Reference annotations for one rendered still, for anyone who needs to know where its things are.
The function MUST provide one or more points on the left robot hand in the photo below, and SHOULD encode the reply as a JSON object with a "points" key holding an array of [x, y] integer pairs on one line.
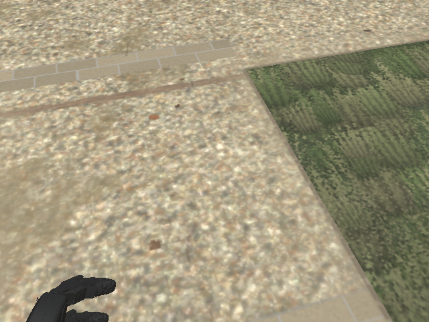
{"points": [[52, 306]]}

